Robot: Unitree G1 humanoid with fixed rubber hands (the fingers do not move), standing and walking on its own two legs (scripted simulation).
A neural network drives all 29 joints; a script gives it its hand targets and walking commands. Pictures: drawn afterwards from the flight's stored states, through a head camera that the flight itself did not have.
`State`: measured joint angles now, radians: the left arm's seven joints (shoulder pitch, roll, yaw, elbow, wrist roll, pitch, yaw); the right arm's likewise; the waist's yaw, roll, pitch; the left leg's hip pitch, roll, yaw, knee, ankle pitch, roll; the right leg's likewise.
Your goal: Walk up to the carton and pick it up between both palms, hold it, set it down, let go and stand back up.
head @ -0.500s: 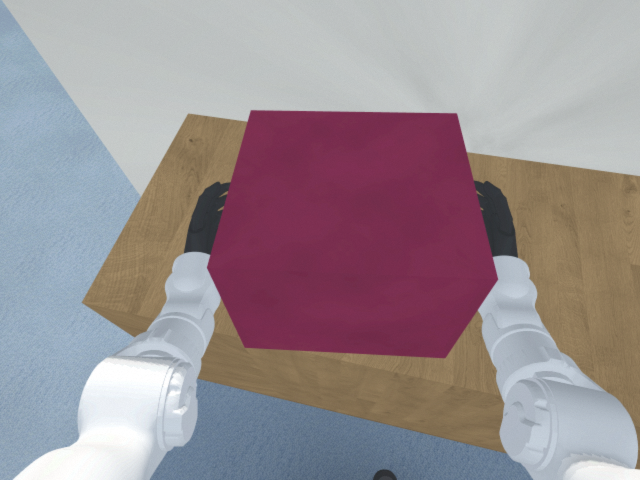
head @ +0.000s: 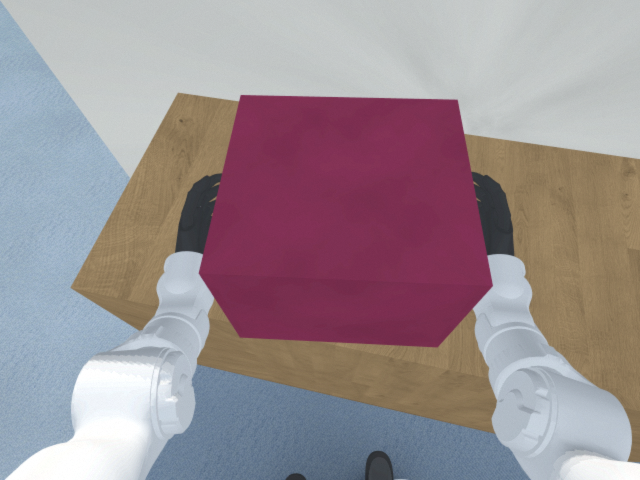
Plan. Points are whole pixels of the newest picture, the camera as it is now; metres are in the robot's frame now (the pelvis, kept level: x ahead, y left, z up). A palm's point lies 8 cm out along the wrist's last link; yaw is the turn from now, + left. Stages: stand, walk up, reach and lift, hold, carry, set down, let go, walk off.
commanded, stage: set down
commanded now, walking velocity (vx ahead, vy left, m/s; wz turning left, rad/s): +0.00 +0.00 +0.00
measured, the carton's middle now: (342, 225) +0.45 -0.03 -0.02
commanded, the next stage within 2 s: none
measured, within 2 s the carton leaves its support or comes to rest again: neither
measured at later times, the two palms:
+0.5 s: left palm (198, 245) +0.42 +0.17 -0.01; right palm (490, 249) +0.39 -0.21 +0.00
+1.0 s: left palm (198, 244) +0.42 +0.17 -0.01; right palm (489, 249) +0.39 -0.21 -0.01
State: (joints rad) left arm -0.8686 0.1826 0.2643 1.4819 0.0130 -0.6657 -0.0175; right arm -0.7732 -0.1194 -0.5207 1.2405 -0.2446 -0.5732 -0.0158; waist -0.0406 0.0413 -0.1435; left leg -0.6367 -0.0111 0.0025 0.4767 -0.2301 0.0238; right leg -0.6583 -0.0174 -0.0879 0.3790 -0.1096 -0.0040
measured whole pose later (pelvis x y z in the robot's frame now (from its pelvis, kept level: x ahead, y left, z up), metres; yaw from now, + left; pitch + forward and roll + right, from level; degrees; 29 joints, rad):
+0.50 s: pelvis +0.00 +0.00 +0.00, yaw -1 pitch +23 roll -1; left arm -0.87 0.20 0.30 1.50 0.04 -0.67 -0.02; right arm -0.78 -0.10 -0.58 1.25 -0.29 -0.59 0.01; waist -0.05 0.04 -0.13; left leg -0.68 -0.01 0.01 0.51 -0.25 0.03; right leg -0.71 -0.02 -0.08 0.43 -0.13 0.00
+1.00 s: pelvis -0.01 +0.00 -0.01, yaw -1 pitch +24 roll -1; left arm -0.90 0.21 0.30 1.53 0.05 -0.67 -0.02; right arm -0.83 -0.13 -0.54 1.33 -0.23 -0.60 0.00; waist -0.04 0.03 -0.14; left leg -0.70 -0.01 0.03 0.55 -0.26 0.03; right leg -0.74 -0.02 -0.06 0.47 -0.14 0.00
